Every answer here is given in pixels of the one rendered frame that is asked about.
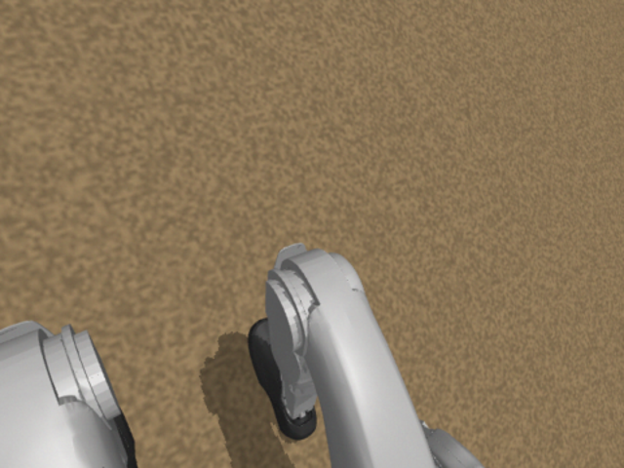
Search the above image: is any right robot hand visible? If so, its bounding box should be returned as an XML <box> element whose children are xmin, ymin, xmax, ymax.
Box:
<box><xmin>419</xmin><ymin>419</ymin><xmax>485</xmax><ymax>468</ymax></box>

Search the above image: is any left robot foot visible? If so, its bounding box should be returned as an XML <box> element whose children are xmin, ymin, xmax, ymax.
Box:
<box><xmin>113</xmin><ymin>411</ymin><xmax>137</xmax><ymax>468</ymax></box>

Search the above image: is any right robot foot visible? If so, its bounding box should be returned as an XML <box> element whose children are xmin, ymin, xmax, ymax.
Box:
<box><xmin>248</xmin><ymin>318</ymin><xmax>317</xmax><ymax>440</ymax></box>

